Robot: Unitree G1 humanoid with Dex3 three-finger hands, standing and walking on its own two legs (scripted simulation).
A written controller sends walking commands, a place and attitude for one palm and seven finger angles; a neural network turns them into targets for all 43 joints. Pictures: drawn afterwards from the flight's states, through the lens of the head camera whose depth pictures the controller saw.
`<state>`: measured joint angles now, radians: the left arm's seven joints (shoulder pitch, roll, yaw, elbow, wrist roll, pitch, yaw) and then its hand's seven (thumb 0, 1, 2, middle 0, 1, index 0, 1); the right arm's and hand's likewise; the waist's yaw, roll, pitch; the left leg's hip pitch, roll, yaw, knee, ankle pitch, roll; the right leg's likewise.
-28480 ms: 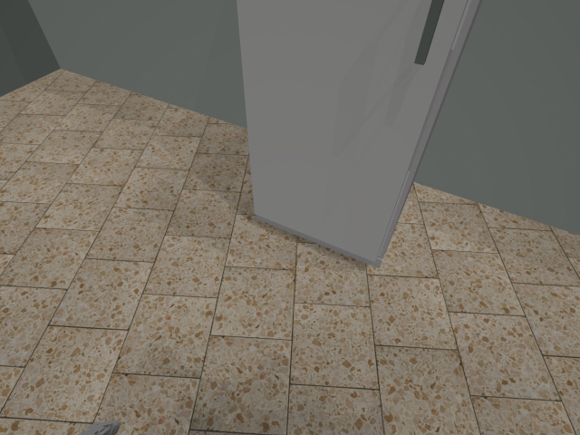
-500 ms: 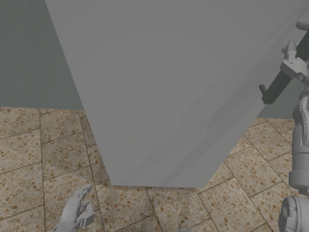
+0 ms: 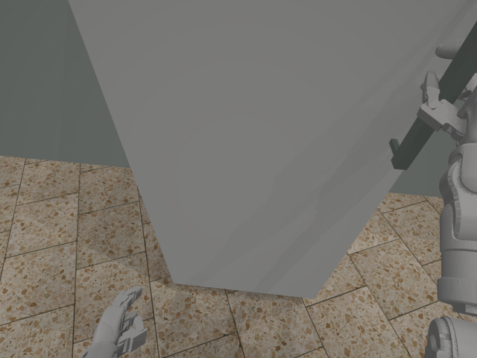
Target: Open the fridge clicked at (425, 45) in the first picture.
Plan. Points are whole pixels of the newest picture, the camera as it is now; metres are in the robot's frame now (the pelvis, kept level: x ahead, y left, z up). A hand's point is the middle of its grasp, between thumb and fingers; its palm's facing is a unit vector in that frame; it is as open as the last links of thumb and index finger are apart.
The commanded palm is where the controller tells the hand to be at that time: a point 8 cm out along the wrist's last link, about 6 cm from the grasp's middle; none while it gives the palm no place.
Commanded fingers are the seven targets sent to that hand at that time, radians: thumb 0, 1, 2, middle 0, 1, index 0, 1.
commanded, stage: stop walking and hold the door back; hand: right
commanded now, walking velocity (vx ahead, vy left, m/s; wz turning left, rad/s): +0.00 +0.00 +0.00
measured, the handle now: (436, 91) +0.44 -0.22 +0.26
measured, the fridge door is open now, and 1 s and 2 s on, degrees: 0 0 0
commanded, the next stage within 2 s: loosen the grip on the handle in 0.12 s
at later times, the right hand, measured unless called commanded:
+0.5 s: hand (433, 98) +0.41 -0.20 +0.27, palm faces +0.32 +0.92 -0.24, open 9.6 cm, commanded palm +0.36 -0.24 +0.25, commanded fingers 0.00 0.55 -0.20 0.38 1.32 0.38 1.32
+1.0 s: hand (434, 100) +0.41 -0.20 +0.26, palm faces +0.31 +0.92 -0.23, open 14.6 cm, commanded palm +0.37 -0.25 +0.27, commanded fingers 0.00 0.55 -0.20 0.25 1.15 0.25 1.15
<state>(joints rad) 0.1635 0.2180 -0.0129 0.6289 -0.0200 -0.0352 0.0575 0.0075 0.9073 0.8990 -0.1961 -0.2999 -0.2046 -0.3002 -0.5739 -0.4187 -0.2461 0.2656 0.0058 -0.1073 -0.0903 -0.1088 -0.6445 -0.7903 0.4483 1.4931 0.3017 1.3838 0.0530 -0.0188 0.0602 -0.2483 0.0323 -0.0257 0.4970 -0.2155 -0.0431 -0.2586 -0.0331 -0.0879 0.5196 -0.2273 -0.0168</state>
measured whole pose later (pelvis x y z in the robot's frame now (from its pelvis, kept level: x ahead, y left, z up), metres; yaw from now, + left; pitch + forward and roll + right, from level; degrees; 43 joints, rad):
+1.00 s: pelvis +0.04 +0.03 +0.00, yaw -3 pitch +0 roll +0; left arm 0.20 0.23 0.00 0.73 -0.01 -0.07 0.06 0.01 0.91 0.90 -0.20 -0.30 -0.21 -0.30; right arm -0.56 -0.40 -0.26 0.26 0.03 -0.08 0.03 -0.01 0.55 -0.20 0.55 1.35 0.26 1.17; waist -0.01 -0.02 0.00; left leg -0.21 0.01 0.05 0.48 -0.27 0.01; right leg -0.24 -0.05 -0.02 0.49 -0.25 0.03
